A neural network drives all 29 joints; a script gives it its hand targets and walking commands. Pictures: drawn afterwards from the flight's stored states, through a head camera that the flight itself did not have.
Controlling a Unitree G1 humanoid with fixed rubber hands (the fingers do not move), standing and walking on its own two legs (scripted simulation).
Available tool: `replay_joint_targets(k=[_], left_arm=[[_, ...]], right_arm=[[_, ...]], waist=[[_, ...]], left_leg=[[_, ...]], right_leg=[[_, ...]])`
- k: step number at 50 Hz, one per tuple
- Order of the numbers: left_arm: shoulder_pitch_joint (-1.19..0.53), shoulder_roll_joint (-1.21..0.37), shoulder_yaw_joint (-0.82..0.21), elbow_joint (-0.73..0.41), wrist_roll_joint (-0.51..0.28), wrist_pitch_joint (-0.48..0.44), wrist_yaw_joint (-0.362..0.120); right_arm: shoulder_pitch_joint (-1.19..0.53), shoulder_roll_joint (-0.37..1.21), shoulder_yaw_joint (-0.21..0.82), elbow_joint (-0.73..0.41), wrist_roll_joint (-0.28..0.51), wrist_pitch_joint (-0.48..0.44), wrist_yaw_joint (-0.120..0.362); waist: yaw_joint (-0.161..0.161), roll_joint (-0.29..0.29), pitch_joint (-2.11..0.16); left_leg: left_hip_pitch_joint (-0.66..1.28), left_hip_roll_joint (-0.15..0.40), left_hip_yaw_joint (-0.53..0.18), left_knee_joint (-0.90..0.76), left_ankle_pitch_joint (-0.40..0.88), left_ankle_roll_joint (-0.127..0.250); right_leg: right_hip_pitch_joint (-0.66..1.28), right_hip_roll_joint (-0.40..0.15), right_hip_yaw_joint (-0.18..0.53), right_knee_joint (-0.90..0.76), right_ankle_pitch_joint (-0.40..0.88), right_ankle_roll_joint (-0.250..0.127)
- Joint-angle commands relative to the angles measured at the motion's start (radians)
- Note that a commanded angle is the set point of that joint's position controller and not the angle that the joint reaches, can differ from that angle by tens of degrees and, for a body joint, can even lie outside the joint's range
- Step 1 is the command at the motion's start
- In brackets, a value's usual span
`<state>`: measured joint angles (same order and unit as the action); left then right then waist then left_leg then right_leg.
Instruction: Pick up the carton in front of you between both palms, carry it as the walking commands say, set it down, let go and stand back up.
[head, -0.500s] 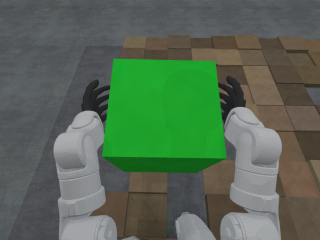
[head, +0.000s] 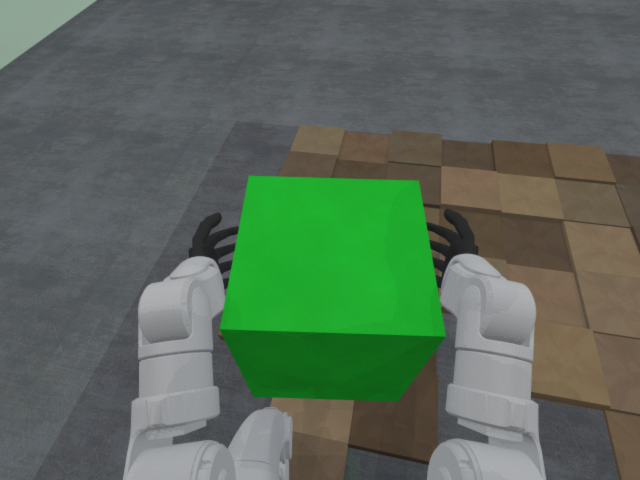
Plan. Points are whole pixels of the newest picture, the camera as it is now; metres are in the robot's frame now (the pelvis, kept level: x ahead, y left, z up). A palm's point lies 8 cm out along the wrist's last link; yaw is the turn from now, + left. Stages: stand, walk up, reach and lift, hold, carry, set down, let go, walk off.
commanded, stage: carry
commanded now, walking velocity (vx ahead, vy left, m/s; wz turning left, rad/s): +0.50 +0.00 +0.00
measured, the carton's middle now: (329, 297) +0.33 +0.02 +0.02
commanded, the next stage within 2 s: none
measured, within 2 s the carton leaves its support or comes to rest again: neither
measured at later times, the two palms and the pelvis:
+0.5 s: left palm (274, 44) +0.69 +0.12 +0.19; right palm (472, 40) +0.68 -0.18 +0.20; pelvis +0.35 -0.02 +0.06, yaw -1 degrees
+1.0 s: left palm out of the picture +1.01 +0.11 +0.19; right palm out of the picture +1.02 -0.19 +0.19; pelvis +0.67 -0.05 +0.04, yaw +1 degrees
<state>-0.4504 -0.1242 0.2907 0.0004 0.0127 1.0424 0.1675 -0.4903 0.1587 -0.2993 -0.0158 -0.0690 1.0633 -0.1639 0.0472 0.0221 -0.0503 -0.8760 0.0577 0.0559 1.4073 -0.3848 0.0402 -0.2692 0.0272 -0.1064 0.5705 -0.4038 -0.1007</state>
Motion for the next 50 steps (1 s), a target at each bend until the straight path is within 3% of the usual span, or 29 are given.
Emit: replay_joint_targets(k=[1, 4, 5, 6, 7, 8, 9, 10, 11, 12, 13, 15, 19, 21, 23, 24, 26, 28, 29, 30, 31, 33, 34, 36, 39, 42, 46, 49, 50], left_arm=[[-0.674, -0.815, -0.687, -0.157, -0.237, -0.055, -0.09], [-0.621, -0.772, -0.703, -0.189, -0.235, -0.07, -0.086], [-0.604, -0.758, -0.707, -0.2, -0.235, -0.073, -0.083], [-0.576, -0.743, -0.705, -0.202, -0.23, -0.075, -0.078], [-0.549, -0.725, -0.701, -0.208, -0.218, -0.077, -0.071], [-0.533, -0.705, -0.7, -0.214, -0.199, -0.077, -0.064], [-0.492, -0.709, -0.689, -0.221, -0.175, -0.075, -0.061], [-0.49, -0.669, -0.67, -0.239, -0.167, -0.065, -0.054], [-0.496, -0.686, -0.663, -0.229, -0.163, -0.065, -0.046], [-0.484, -0.677, -0.637, -0.244, -0.148, -0.065, -0.042], [-0.489, -0.673, -0.621, -0.243, -0.131, -0.064, -0.039], [-0.475, -0.656, -0.598, -0.233, -0.097, -0.06, -0.032], [-0.457, -0.61, -0.597, -0.241, -0.073, -0.041, -0.018], [-0.505, -0.581, -0.601, -0.269, -0.093, -0.023, -0.01], [-0.53, -0.547, -0.601, -0.277, -0.113, 0.004, -0.004], [-0.537, -0.529, -0.6, -0.275, -0.126, 0.021, -0.002], [-0.556, -0.498, -0.599, -0.257, -0.152, 0.056, 0.003], [-0.564, -0.449, -0.571, -0.225, -0.169, 0.092, 0.009], [-0.569, -0.423, -0.549, -0.201, -0.173, 0.109, 0.013], [-0.609, -0.395, -0.528, -0.19, -0.182, 0.119, 0.024], [-0.605, -0.416, -0.523, -0.18, -0.19, 0.13, 0.03], [-0.717, -0.469, -0.531, -0.234, -0.22, 0.141, 0.021], [-0.779, -0.511, -0.546, -0.259, -0.243, 0.142, 0.013], [-0.841, -0.572, -0.555, -0.261, -0.264, 0.141, -0.003], [-0.821, -0.625, -0.557, -0.203, -0.252, 0.138, -0.024], [-0.815, -0.674, -0.577, -0.179, -0.246, 0.132, -0.04], [-0.819, -0.691, -0.597, -0.191, -0.246, 0.117, -0.047], [-0.769, -0.68, -0.595, -0.164, -0.225, 0.115, -0.041], [-0.747, -0.677, -0.592, -0.147, -0.215, 0.114, -0.038]], right_arm=[[-0.54, 0.826, 0.671, -0.033, 0.156, -0.064, 0.008], [-0.507, 0.786, 0.699, -0.085, 0.174, -0.084, 0.01], [-0.492, 0.769, 0.704, -0.105, 0.178, -0.088, 0.008], [-0.478, 0.75, 0.708, -0.124, 0.182, -0.089, 0.007], [-0.46, 0.736, 0.716, -0.137, 0.189, -0.089, 0.007], [-0.435, 0.726, 0.719, -0.142, 0.192, -0.089, 0.009], [-0.449, 0.699, 0.722, -0.152, 0.195, -0.091, 0.004], [-0.377, 0.726, 0.722, -0.101, 0.2, -0.09, 0.005], [-0.402, 0.73, 0.741, -0.146, 0.222, -0.087, 0.013], [-0.458, 0.764, 0.785, -0.178, 0.269, -0.085, 0.022], [-0.509, 0.784, 0.81, -0.205, 0.307, -0.085, 0.033], [-0.558, 0.796, 0.835, -0.227, 0.351, -0.084, 0.05], [-0.555, 0.742, 0.822, -0.217, 0.369, -0.06, 0.055], [-0.56, 0.704, 0.791, -0.211, 0.363, -0.041, 0.045], [-0.541, 0.658, 0.745, -0.2, 0.347, -0.013, 0.029], [-0.521, 0.626, 0.718, -0.186, 0.33, 0.002, 0.017], [-0.508, 0.557, 0.661, -0.157, 0.287, 0.033, -0.008], [-0.506, 0.494, 0.607, -0.121, 0.247, 0.069, -0.036], [-0.514, 0.465, 0.577, -0.102, 0.229, 0.086, -0.051], [-0.536, 0.455, 0.556, -0.108, 0.222, 0.105, -0.058], [-0.585, 0.442, 0.533, -0.127, 0.22, 0.119, -0.065], [-0.694, 0.511, 0.529, -0.131, 0.246, 0.128, -0.066], [-0.716, 0.549, 0.526, -0.127, 0.249, 0.133, -0.062], [-0.724, 0.597, 0.527, -0.101, 0.236, 0.14, -0.054], [-0.699, 0.637, 0.541, -0.055, 0.203, 0.137, -0.045], [-0.688, 0.674, 0.554, -0.044, 0.185, 0.124, -0.033], [-0.681, 0.687, 0.577, -0.069, 0.186, 0.109, -0.019], [-0.646, 0.669, 0.582, -0.063, 0.183, 0.11, -0.009], [-0.632, 0.661, 0.576, -0.056, 0.18, 0.112, -0.007]], waist=[[0.013, -0.076, -0.358], [0.01, -0.126, -0.314], [-0.011, -0.15, -0.334], [-0.038, -0.198, -0.371], [-0.107, -0.208, -0.44], [-0.183, -0.129, -0.536], [-0.174, 0.202, -0.692], [-0.176, 0.279, -0.72], [-0.167, 0.158, -0.643], [-0.164, 0.044, -0.562], [-0.157, -0.004, -0.488], [-0.139, 0.004, -0.435], [-0.125, 0.054, -0.372], [-0.114, 0.082, -0.338], [-0.098, 0.118, -0.334], [-0.096, 0.13, -0.329], [-0.103, 0.13, -0.298], [-0.047, 0.08, -0.322], [-0.015, -0.001, -0.36], [-0.015, -0.228, -0.444], [0.007, -0.328, -0.411], [0.003, -0.156, -0.369], [0.004, -0.111, -0.339], [-0.006, -0.129, -0.331], [-0.004, -0.165, -0.346], [0.003, -0.135, -0.36], [0.017, -0.146, -0.343], [0.03, -0.139, -0.312], [0.015, -0.137, -0.321]], left_leg=[[-0.204, 0.003, 0.042, -0.086, -0.034, 0.007], [-0.009, -0.053, 0.116, -0.404, 0.093, 0.028], [0.152, -0.103, 0.168, -0.52, 0.127, 0.046], [0.306, -0.162, 0.214, -0.583, 0.139, 0.053], [0.523, -0.186, 0.208, -0.699, 0.204, 0.063], [0.826, -0.138, 0.123, -0.833, 0.327, 0.078], [1.18, 0.246, -0.548, -0.853, 0.54, 0.301], [1.224, 0.256, -0.794, -0.933, 0.69, 0.382], [1.212, 0.242, -0.66, -0.865, 0.68, 0.355], [1.141, 0.226, -0.59, -0.853, 0.591, 0.304], [1.043, 0.218, -0.537, -0.887, 0.502, 0.26], [0.926, 0.195, -0.456, -0.935, 0.379, 0.217], [0.879, 0.189, -0.32, -0.992, 0.4, 0.215], [0.726, 0.142, -0.18, -1.045, 0.437, 0.171], [0.705, 0.116, -0.083, -1.023, 0.486, 0.126], [0.719, 0.113, -0.069, -1.017, 0.466, 0.11], [0.79, 0.112, -0.058, -0.947, 0.465, 0.087], [0.793, 0.071, 0.007, -0.744, 0.573, 0.033], [0.698, 0.029, 0.051, -0.561, 0.466, 0.003], [0.37, -0.075, 0.051, -0.306, 0.229, -0.046], [0.194, -0.134, 0.013, -0.164, -0.101, -0.03], [0.142, -0.075, -0.043, -0.064, -0.111, 0.016], [0.117, -0.045, -0.057, -0.088, -0.069, 0.03], [0.131, -0.007, -0.068, -0.18, 0.015, 0.026], [0.12, -0.009, -0.04, -0.331, 0.076, 0.004], [0.085, -0.012, -0.013, -0.469, 0.175, -0.006], [0.191, -0.072, 0.071, -0.695, 0.372, 0.005], [0.245, -0.094, 0.091, -0.867, 0.491, 0.029], [0.352, -0.115, 0.108, -0.93, 0.502, 0.047]], right_leg=[[0.447, -0.256, 0.286, -0.129, 0.625, -0.127], [0.39, -0.201, 0.158, -0.125, 0.938, -0.079], [0.345, -0.171, 0.077, -0.084, 1.168, -0.052], [0.32, -0.173, 0.047, -0.002, 1.386, -0.039], [0.277, -0.182, 0.015, 0.164, 1.454, -0.019], [0.145, -0.157, -0.006, 0.377, 1.205, 0.02], [-0.232, 0.008, 0.048, 0.834, 0.409, 0.118], [-0.378, 0.124, 0.149, 1.041, -0.028, 0.101], [-0.485, 0.062, 0.222, 1.083, -0.054, 0.071], [-0.535, 0.012, 0.19, 0.997, -0.07, 0.056], [-0.538, -0.023, 0.186, 0.901, -0.062, 0.05], [-0.491, -0.055, 0.173, 0.752, -0.025, 0.045], [-0.48, -0.1, 0.137, 0.461, 0.069, 0.068], [-0.267, -0.072, 0.064, 0.193, 0.147, 0.076], [-0.161, -0.042, -0.005, 0.115, 0.345, 0.082], [-0.149, -0.044, -0.008, 0.066, 0.372, 0.082], [-0.167, -0.067, 0.024, -0.041, 0.486, 0.072], [-0.002, -0.02, -0.044, -0.157, 0.487, 0.068], [0.16, -0.036, -0.042, -0.146, 0.441, 0.075], [0.417, -0.289, 0.401, -0.156, 0.344, -0.045], [0.429, -0.362, 0.634, -0.247, 0.276, -0.096], [0.338, -0.376, 0.576, -0.221, 0.337, -0.127], [0.3, -0.368, 0.529, -0.217, 0.383, -0.12], [0.252, -0.333, 0.425, -0.245, 0.375, -0.088], [0.277, -0.316, 0.329, -0.256, 0.552, -0.108], [0.357, -0.302, 0.264, -0.232, 0.742, -0.114], [0.365, -0.219, 0.139, -0.185, 0.831, -0.064], [0.401, -0.181, 0.098, -0.106, 0.855, -0.032], [0.364, -0.17, 0.07, -0.04, 0.913, -0.013]])
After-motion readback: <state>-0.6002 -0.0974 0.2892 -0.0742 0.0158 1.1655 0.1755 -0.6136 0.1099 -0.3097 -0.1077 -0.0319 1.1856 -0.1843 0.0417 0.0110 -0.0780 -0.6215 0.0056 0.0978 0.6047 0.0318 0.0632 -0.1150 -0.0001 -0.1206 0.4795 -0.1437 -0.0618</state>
